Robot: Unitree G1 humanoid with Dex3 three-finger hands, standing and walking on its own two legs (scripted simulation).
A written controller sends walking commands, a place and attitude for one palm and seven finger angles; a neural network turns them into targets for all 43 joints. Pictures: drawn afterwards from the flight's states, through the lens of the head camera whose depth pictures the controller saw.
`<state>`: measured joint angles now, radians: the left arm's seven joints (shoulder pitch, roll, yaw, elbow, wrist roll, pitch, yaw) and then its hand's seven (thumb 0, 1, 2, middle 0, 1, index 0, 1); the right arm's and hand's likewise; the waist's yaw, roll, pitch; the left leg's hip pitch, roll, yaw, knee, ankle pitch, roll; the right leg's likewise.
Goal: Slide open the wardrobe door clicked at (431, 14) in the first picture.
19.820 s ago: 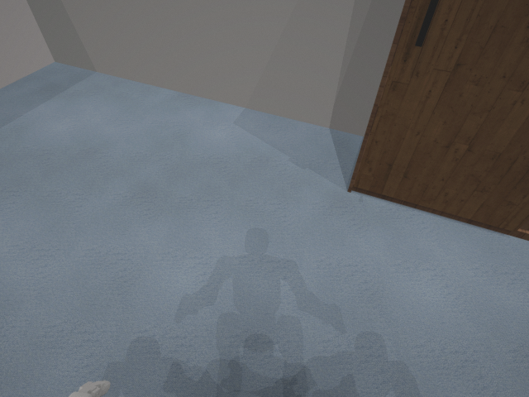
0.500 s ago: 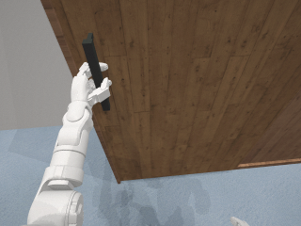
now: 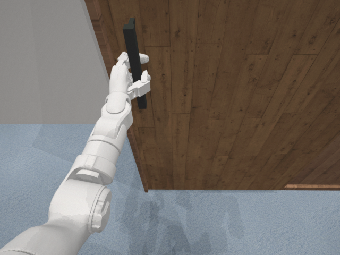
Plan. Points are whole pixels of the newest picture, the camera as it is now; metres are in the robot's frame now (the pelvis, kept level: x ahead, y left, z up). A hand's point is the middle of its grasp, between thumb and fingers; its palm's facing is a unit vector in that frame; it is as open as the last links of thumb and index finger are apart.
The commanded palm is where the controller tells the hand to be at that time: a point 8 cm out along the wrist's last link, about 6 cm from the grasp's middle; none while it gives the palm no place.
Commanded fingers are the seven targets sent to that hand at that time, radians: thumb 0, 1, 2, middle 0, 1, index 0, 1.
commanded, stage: tug the door sideways, standing still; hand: left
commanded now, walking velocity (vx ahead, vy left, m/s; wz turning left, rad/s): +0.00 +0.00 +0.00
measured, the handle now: (138, 68) +0.52 +0.10 +0.16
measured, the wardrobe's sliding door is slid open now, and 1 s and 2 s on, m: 0.01 0.10 0.31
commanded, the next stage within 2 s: step sideways, sliding the door along in 0.28 s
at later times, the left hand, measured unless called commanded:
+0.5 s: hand (164, 84) +0.46 +0.03 +0.16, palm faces -0.06 -0.99 -0.08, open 6.0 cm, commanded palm +0.45 +0.07 +0.16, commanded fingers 0.00 0.90 0.90 -0.45 -1.40 -0.45 -1.40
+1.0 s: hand (180, 84) +0.47 -0.01 +0.15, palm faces -0.02 -0.99 -0.13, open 6.1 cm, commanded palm +0.46 +0.02 +0.16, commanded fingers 0.00 0.90 0.90 -0.45 -1.40 -0.45 -1.40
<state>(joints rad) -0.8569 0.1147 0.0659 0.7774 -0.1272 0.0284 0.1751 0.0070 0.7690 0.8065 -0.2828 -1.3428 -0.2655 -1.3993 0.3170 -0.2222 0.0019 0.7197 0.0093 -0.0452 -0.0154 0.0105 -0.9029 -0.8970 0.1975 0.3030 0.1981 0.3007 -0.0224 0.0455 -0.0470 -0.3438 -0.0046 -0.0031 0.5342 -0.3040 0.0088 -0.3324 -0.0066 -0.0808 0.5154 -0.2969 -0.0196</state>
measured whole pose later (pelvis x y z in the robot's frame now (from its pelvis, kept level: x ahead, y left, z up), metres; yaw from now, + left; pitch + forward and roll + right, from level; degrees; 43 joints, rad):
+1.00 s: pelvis +0.02 -0.09 +0.00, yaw +2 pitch +0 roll +3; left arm -0.82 0.14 0.02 0.66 -0.06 -0.14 0.05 -0.05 0.65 0.84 -0.43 -1.37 -0.31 -1.40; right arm 0.17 -0.26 -0.02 0.71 0.00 -0.06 -0.12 0.01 -0.90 -0.90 0.20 0.30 0.20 0.30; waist 0.00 -0.01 0.17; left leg -0.34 0.05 0.17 0.68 -0.29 -0.02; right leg -0.23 0.03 -0.13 0.57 -0.34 -0.12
